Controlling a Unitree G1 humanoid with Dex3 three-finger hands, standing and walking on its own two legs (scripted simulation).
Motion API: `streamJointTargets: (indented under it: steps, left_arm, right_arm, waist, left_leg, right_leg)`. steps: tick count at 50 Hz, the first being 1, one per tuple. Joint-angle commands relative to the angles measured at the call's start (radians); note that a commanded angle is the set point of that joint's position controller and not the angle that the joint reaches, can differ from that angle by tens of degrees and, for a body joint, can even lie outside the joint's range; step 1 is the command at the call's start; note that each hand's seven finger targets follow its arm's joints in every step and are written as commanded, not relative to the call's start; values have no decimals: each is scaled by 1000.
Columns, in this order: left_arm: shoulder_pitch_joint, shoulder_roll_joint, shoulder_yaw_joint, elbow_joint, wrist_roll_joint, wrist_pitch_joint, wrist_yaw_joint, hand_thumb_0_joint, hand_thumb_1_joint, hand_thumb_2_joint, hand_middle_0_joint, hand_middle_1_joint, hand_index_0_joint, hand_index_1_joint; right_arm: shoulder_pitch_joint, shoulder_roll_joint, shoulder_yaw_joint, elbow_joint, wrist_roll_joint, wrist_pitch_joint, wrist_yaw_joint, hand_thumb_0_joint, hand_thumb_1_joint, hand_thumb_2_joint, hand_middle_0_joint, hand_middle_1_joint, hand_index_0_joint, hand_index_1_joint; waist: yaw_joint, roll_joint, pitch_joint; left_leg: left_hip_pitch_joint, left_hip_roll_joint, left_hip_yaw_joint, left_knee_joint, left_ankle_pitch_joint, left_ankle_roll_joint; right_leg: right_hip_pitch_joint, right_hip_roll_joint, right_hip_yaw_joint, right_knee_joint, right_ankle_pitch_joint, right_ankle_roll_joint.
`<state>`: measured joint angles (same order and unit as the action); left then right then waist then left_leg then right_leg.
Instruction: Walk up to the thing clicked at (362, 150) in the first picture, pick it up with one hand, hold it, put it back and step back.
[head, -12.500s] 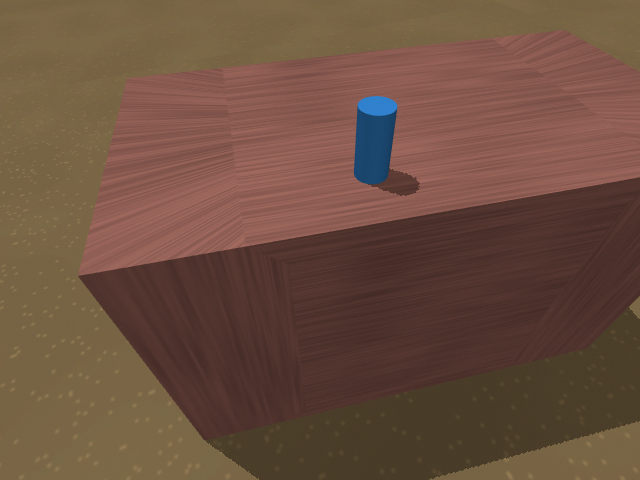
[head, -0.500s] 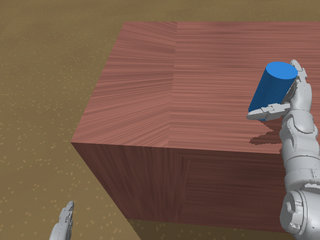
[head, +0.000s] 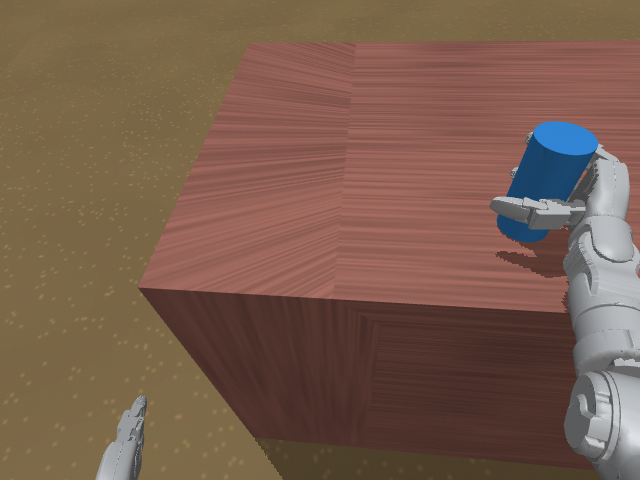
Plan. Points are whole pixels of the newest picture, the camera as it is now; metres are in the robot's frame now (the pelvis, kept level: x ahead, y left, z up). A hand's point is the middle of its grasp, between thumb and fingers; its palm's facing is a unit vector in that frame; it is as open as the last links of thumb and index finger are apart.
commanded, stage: close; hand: right
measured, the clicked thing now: (541, 185) +0.47 -0.22 +0.13
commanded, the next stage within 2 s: settle in 0.10 s
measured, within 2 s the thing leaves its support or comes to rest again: leaves its support in 0.52 s
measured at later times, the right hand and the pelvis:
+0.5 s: hand (540, 186) +0.46 -0.22 +0.13, palm faces +0.25 +0.97 +0.00, open 9.2 cm; pelvis +0.01 +0.00 +0.00, yaw +0 degrees
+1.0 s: hand (550, 157) +0.47 -0.22 +0.17, palm faces +0.24 +0.97 +0.00, open 9.3 cm; pelvis +0.01 +0.01 +0.01, yaw +0 degrees
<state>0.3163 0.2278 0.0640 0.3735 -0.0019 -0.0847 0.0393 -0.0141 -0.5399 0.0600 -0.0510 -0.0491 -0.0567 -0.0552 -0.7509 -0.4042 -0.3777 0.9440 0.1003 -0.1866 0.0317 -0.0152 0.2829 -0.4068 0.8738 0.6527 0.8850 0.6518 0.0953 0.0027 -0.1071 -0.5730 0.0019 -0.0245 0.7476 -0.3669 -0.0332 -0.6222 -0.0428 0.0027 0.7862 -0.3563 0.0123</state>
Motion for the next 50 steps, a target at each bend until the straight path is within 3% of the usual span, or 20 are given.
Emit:
streamJointTargets:
  steps: [1,3,6,10,11,13,15,21,22,27,28,30,32,34,37,42,43,46,48,50]
  left_arm:
    - [12,156,83,-142,-6,-48,3,0,-541,47,-49,-53,-52,-49]
    - [-17,123,37,-163,0,-49,-5,0,-533,42,-49,-55,-54,-49]
    - [1,176,100,-146,-3,-42,3,0,-528,40,-48,-56,-55,-49]
    - [-8,150,82,-156,-5,-39,-4,0,-521,36,-46,-55,-54,-46]
    - [-17,140,74,-171,-7,-38,-6,0,-554,58,-62,-58,-59,-61]
    - [-66,157,85,-191,-9,-35,-1,0,-556,57,-63,-59,-61,-62]
    - [-46,155,85,-177,-8,-35,3,0,-553,56,-62,-59,-60,-61]
    - [-57,110,31,-142,-5,-38,5,0,-539,53,-58,-59,-59,-59]
    - [-73,163,73,-173,-5,-44,13,0,-546,58,-60,-60,-58,-61]
    - [-68,165,79,-133,-11,-42,20,0,-546,58,-58,-57,-57,-59]
    - [-60,198,118,-123,-11,-44,28,0,-547,59,-58,-56,-56,-58]
    - [-70,139,61,-117,-14,-47,22,0,-542,59,-56,-57,-55,-58]
    - [-33,130,55,-56,-17,-44,21,0,-543,58,-55,-56,-53,-58]
    - [-99,133,52,-118,-15,-52,21,0,-545,57,-57,-56,-56,-58]
    - [-33,179,96,-56,-18,-45,22,0,-543,56,-55,-57,-55,-58]
    - [-93,113,34,-73,-24,-52,12,0,-552,60,-55,-54,-51,-59]
    - [-82,124,45,-85,-22,-55,14,0,-552,60,-55,-56,-51,-60]
    - [-72,159,62,-72,-19,-55,17,0,-549,57,-54,-54,-51,-58]
    - [-87,116,40,-92,-19,-59,13,0,-554,61,-55,-55,-50,-59]
    - [-40,188,102,-68,-22,-57,25,0,-556,63,-53,-53,-47,-59]
  right_arm:
    - [-377,-244,-42,-212,4,-64,0,0,-67,-682,1141,921,1140,923]
    - [-431,-215,-23,-235,6,-71,1,0,-159,-787,1183,1006,1183,1008]
    - [-415,-264,-60,-218,5,-68,-9,0,-274,-931,1262,1132,1265,1134]
    - [-354,-215,-42,-211,8,-64,-6,0,-385,-1089,1339,1270,1346,1271]
    - [-345,-213,-40,-224,9,-66,-4,0,-384,-1169,1259,1284,1266,1285]
    - [-416,-267,-49,-285,4,-77,-4,0,-406,-1217,1240,1310,1263,1311]
    - [-436,-233,-31,-290,10,-73,-2,0,-427,-1267,1252,1351,1277,1352]
    - [-510,-258,-19,-373,6,-77,-9,0,-302,-1249,1274,1366,1307,1367]
    - [-477,-257,-29,-317,11,-66,-10,0,-315,-1241,1281,1360,1313,1361]
    - [-538,-283,-31,-429,20,-49,-23,0,-274,-1237,1283,1365,1318,1365]
    - [-548,-283,-26,-394,15,-41,-25,0,-265,-1227,1291,1361,1326,1362]
    - [-531,-246,-7,-377,20,-30,-23,0,-276,-1233,1288,1363,1322,1364]
    - [-451,-229,-5,-273,16,-6,-15,0,-278,-1229,1281,1358,1314,1359]
    - [-580,-260,2,-407,16,-19,-10,0,-246,-1247,1279,1373,1318,1373]
    - [-484,-241,1,-297,24,18,4,0,-251,-1256,1291,1386,1329,1387]
    - [-570,-253,-1,-374,26,31,4,0,-278,-1290,1302,1412,1342,1413]
    - [-562,-235,7,-352,28,33,8,0,-268,-1293,1287,1409,1328,1410]
    - [-528,-293,-35,-333,22,46,0,0,-286,-1312,1292,1424,1333,1425]
    - [-651,-259,12,-475,27,27,-1,0,-318,-1337,1308,1444,1348,1444]
    - [-531,-283,-27,-358,27,60,-9,0,-315,-1341,1297,1444,1338,1445]
  waist:
    - [12,-60,-340]
    - [13,-80,-336]
    - [26,-61,-331]
    - [-4,-56,-321]
    - [-8,-47,-332]
    - [-10,-66,-387]
    - [1,-54,-373]
    - [-14,-138,-417]
    - [-1,-109,-421]
    - [-12,-89,-418]
    - [10,-83,-415]
    - [-6,-93,-369]
    - [-11,-57,-315]
    - [-13,-99,-401]
    - [-2,-65,-352]
    - [-29,-75,-362]
    - [-11,-68,-381]
    - [-26,-66,-355]
    - [-28,-110,-401]
    - [-22,-51,-376]
  left_leg:
    - [84,-31,47,-75,326,28]
    - [75,-30,44,-75,315,31]
    - [74,-27,42,-80,310,27]
    - [92,-29,50,-82,288,30]
    - [104,-29,50,-78,300,29]
    - [123,-25,40,-76,318,30]
    - [122,-25,41,-81,310,28]
    - [135,-25,40,-93,306,35]
    - [139,-28,47,-96,311,33]
    - [186,-20,42,-107,392,25]
    - [170,-23,43,-111,383,26]
    - [171,-20,45,-125,361,26]
    - [175,-18,43,-131,361,23]
    - [191,-15,37,-127,384,24]
    - [190,-14,38,-135,428,17]
    - [199,-19,47,-145,390,24]
    - [207,-18,44,-148,398,24]
    - [211,-18,46,-159,376,23]
    - [232,-14,41,-154,392,27]
    - [222,-21,49,-162,403,24]
  right_leg:
    - [276,17,-7,-82,336,-20]
    - [279,16,-7,-77,333,-19]
    - [267,18,-8,-78,301,-25]
    - [254,17,-5,-88,289,-22]
    - [250,17,-5,-86,300,-22]
    - [271,19,-9,-80,309,-24]
    - [264,19,-8,-82,290,-26]
    - [320,20,-10,-98,309,-16]
    - [343,17,-6,-102,319,-15]
    - [356,26,-14,-105,370,-24]
    - [369,23,-13,-111,365,-25]
    - [361,26,-15,-120,343,-24]
    - [322,28,-17,-130,329,-26]
    - [367,27,-17,-129,361,-23]
    - [370,30,-20,-127,395,-26]
    - [389,27,-16,-150,388,-21]
    - [402,26,-17,-146,395,-21]
    - [383,29,-20,-164,364,-24]
    - [414,30,-26,-161,383,-18]
    - [425,28,-20,-166,396,-21]
